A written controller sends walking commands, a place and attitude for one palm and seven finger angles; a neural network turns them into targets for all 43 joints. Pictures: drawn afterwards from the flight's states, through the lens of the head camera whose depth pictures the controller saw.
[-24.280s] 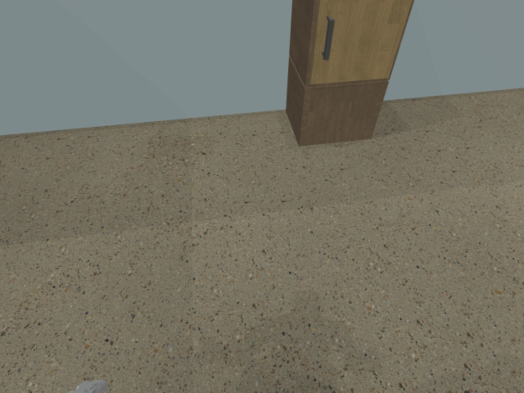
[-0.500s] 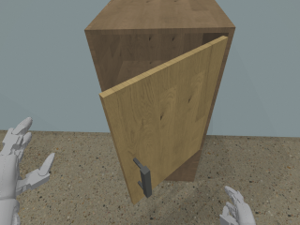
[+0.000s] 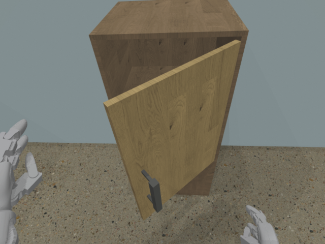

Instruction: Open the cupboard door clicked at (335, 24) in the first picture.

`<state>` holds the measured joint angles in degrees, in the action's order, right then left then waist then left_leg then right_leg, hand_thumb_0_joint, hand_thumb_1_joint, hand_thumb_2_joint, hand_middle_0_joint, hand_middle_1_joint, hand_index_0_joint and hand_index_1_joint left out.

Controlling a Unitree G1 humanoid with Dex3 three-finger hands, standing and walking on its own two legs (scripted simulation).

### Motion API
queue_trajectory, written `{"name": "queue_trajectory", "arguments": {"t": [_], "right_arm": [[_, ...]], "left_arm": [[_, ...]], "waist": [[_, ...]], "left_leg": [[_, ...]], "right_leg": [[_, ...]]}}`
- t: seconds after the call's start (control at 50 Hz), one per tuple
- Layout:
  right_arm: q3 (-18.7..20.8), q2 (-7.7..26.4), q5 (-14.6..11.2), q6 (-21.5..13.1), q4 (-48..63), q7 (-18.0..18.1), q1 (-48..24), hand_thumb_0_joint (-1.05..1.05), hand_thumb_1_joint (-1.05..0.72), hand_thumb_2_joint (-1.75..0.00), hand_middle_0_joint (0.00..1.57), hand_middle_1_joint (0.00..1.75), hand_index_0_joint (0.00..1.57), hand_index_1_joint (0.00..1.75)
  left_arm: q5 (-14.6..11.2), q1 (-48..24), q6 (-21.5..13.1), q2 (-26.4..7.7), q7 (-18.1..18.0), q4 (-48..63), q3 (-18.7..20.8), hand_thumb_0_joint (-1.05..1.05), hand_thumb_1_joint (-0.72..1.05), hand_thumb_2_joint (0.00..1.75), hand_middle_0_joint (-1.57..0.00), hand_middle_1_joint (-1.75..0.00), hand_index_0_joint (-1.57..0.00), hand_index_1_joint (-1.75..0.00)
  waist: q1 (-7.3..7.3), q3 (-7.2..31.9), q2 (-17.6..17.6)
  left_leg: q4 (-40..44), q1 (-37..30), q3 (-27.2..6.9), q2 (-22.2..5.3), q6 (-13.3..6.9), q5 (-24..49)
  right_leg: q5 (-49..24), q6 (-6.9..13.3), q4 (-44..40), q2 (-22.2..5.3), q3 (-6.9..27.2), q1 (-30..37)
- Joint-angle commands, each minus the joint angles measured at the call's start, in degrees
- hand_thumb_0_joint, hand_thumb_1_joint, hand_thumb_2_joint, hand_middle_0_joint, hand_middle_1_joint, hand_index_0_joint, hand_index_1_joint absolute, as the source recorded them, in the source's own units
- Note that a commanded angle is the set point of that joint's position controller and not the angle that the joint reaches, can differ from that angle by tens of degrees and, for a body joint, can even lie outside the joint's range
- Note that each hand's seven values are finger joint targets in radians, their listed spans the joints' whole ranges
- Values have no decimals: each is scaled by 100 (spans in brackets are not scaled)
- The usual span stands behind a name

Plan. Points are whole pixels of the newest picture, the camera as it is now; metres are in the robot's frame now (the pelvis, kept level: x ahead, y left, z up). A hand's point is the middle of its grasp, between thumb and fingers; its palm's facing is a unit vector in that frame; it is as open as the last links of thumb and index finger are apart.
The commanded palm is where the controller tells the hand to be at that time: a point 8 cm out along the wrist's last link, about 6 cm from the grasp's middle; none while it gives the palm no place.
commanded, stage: step back with the hand held close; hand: left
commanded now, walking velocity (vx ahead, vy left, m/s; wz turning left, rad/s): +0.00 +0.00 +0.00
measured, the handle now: (151, 191) +0.30 +0.09 -0.11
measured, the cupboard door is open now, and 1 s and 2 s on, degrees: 43 43 43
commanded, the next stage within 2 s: stop stepping back and stand still in 1.36 s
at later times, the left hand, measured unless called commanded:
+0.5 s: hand (24, 192) +0.15 +0.27 +0.15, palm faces +0.36 -0.76 -0.54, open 7.4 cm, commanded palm +0.09 +0.31 +0.17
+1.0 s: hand out of the picture +0.08 +0.30 +0.15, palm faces +0.45 -0.76 -0.47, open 7.4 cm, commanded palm +0.01 +0.33 +0.17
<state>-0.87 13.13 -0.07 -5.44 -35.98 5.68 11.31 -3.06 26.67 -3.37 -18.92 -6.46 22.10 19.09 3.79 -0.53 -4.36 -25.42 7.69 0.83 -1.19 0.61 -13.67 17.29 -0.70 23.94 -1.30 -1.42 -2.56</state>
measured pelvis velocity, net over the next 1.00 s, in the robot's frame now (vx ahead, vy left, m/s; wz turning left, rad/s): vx -0.12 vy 0.03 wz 0.05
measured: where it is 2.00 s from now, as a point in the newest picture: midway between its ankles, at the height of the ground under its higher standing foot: outside the picture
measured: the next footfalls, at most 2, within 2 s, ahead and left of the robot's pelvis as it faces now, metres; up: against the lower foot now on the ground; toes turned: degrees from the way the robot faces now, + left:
right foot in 1.22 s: -0.20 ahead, -0.10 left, +0.00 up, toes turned +5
left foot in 1.34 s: -0.06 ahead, +0.12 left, +0.00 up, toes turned +2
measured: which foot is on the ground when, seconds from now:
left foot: down 0.00-1.00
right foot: down 0.00-1.00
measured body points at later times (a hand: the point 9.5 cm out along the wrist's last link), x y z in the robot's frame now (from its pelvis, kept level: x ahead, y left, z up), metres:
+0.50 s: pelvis -0.05 +0.01 +0.00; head -0.02 +0.00 +0.45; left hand +0.13 +0.31 +0.18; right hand +0.13 -0.23 -0.09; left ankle +0.01 +0.13 -0.74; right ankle -0.04 -0.12 -0.74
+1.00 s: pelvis -0.12 +0.03 -0.02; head -0.09 +0.04 +0.43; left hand +0.05 +0.33 +0.18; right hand +0.07 -0.21 -0.10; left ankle +0.00 +0.13 -0.74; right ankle -0.05 -0.12 -0.74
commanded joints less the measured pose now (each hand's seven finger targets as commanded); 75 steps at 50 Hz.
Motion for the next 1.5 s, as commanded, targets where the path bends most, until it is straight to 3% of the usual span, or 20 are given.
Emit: {"name": "queue_trajectory", "arguments": {"t": [0.0, 0.06, 0.14, 0.34, 0.56, 0.72, 0.86, 0.92, 1.0, 1.04, 1.12, 1.14, 1.18, 1.2, 1.24, 1.28, 1.3, 1.34, 1.38, 1.48], "right_arm": [[196, 538, 18, -388, 917, 53, -843, 0, -90, -90, 20, 30, 20, 30], [167, 630, -5, -239, 1063, 53, -752, 0, -90, -90, 20, 30, 20, 30], [263, 631, 27, 73, 1070, 25, -770, 0, -90, -90, 20, 30, 20, 30], [361, 639, -41, 368, 1332, 81, -778, 0, -90, -90, 20, 30, 20, 30], [385, 707, -66, 237, 1297, 75, -703, 0, -90, -90, 20, 30, 20, 30], [401, 751, -39, -24, 1402, 33, -746, 0, -90, -90, 20, 30, 20, 30], [408, 575, 17, -91, 889, -19, -386, 0, -90, -90, 20, 30, 20, 30], [385, 644, -2, -86, 909, 107, -575, 0, -90, -90, 20, 30, 20, 30], [451, 732, 70, -228, 1120, 95, -880, 0, -90, -90, 20, 30, 20, 30], [521, 635, 114, -318, 1013, -89, -822, 0, -90, -90, 20, 30, 20, 30], [431, 499, 79, -398, 845, -287, -747, 0, -90, -90, 20, 30, 20, 30], [421, 515, 95, -351, 785, -295, -708, 0, -90, -90, 20, 30, 20, 30], [376, 445, 90, -156, 666, -278, -557, 0, -90, -90, 20, 30, 20, 30], [330, 441, 242, -151, 539, -240, -546, 0, -90, -90, 20, 30, 20, 30], [381, 433, 7, -182, 823, -144, -732, 0, -90, -90, 20, 30, 20, 30], [228, 433, -13, -102, 837, 43, -884, 0, -90, -90, 20, 30, 20, 30], [226, 554, -40, -61, 826, 117, -983, 0, -90, -90, 20, 30, 20, 30], [366, 671, -43, -181, 877, -71, -678, 0, -90, -90, 20, 30, 20, 30], [441, 590, 111, -335, 919, -239, -556, 0, -90, -90, 20, 30, 20, 30], [474, 621, 29, -318, 1014, -340, -544, 0, -90, -90, 20, 30, 20, 30]], "left_arm": [[-21, -542, -403, -1083, -126, 1076, 648, 0, 90, 90, -20, -30, -20, -30], [15, -1209, -672, -1827, -155, 1518, 1364, 0, 90, 90, -20, -30, -20, -30], [31, -6, -766, -1238, -49, 1035, 926, 0, 90, 90, -20, -30, -20, -30], [-26, 473, -777, -1569, -208, 1596, 1229, 0, 90, 90, -20, -30, -20, -30], [45, 444, -975, -1567, -319, 1695, 1219, 0, 90, 90, -20, -30, -20, -30], [199, 664, -1156, -1560, -296, 1656, 1547, 0, 90, 90, -20, -30, -20, -30], [109, 27, -1079, -1556, -426, 1981, 1115, 0, 90, 90, -20, -30, -20, -30], [94, -207, -1103, -1750, -462, 2052, 1264, 0, 90, 90, -20, -30, -20, -30], [253, -96, -1258, -1719, -353, 2061, 1589, 0, 90, 90, -20, -30, -20, -30], [164, 263, -1258, -1700, -313, 2005, 1666, 0, 90, 90, -20, -30, -20, -30], [-148, 826, -1206, -1435, -280, 2057, 1295, 0, 90, 90, -20, -30, -20, -30], [-159, 684, -1254, -1521, -247, 2045, 1300, 0, 90, 90, -20, -30, -20, -30], [-21, 209, -1307, -1887, -286, 1970, 1358, 0, 90, 90, -20, -30, -20, -30], [121, -81, -1361, -2059, -395, 1824, 1468, 0, 90, 90, -20, -30, -20, -30], [161, -414, -1126, -1760, -315, 1638, 985, 0, 90, 90, -20, -30, -20, -30], [147, -548, -1014, -1860, -295, 1707, 1141, 0, 90, 90, -20, -30, -20, -30], [99, -582, -1009, -1864, -283, 1837, 1101, 0, 90, 90, -20, -30, -20, -30], [30, -584, -1127, -1814, -202, 2305, 1132, 0, 90, 90, -20, -30, -20, -30], [-12, 202, -1088, -1719, -192, 2223, 1296, 0, 90, 90, -20, -30, -20, -30], [-119, 1258, -805, -1552, -255, 2480, 1421, 0, 90, 90, -20, -30, -20, -30]], "waist": [[2, 247, 264], [-312, -207, 368], [-339, 215, 196], [-319, 977, 236], [-399, 435, 79], [-267, 489, -527], [-531, 416, 1008], [-491, 214, 264], [-286, 478, -1612], [-226, 764, -749], [-261, 878, -1161], [-303, 711, -774], [-397, 616, 1204], [-369, 603, 960], [-399, 774, 2185], [-435, 605, 1444], [-469, 622, 442], [-266, 1385, -707], [-184, 1671, -801], [-368, 1186, -686]], "left_leg": [[313, -461, 136, 86, -177, 1060], [70, -87, 73, -11, -264, 967], [1, -70, 14, -55, -215, 1525], [70, 12, -1, -195, -158, 2166], [416, 1015, -174, -174, -168, -367], [1192, 3361, -915, -711, -648, -2322], [-1468, 284, 130, 320, 46, -429], [-200, 633, -448, -68, -71, -720], [2313, 3791, -2394, -1604, -941, -3463], [1721, 2870, -1857, -1495, -949, -2201], [1250, 1437, -759, -1120, -371, -912], [823, 1269, -582, -1029, -184, -612], [-1570, 561, 1, -213, 184, -179], [-2252, 768, 16, -102, 205, -599], [-2298, 1449, 65, 185, 103, -665], [-785, 888, 345, 278, 37, 421], [-93, 170, 198, 25, -44, 2771], [547, -1416, -901, -1508, -552, 6270], [553, -678, -1176, -1816, -825, 5147], [1136, 391, -674, -1519, -845, 1726]], "right_leg": [[-1412, 64, -504, 143, -157, -566], [-1672, 4, -783, -100, 78, -1124], [-2061, 4, -560, -203, -15, -966], [-2262, -76, -88, -62, -50, -701], [-473, -56, -336, 34, 109, -1056], [-849, -115, 1206, 511, 152, 730], [249, 434, -895, -713, 981, -2910], [401, 64, -278, -103, 406, -2604], [286, -109, 3329, 951, 115, 308], [896, 72, 3424, 840, 211, -371], [1353, 291, 895, 540, -40, -908], [1048, 343, -167, 275, 305, -1092], [-228, 845, -1541, -1442, 2598, -2530], [-2490, 1049, -1257, -1815, 2413, -2463], [-5499, 543, -110, -1125, 1287, -1042], [-6194, 284, 521, -659, 737, -804], [-5338, -26, 946, -250, 376, -1153], [447, -55, 2216, 456, 406, -1825], [1779, 41, 3339, 528, 571, -1748], [987, -70, 3250, 420, 58, -1644]]}}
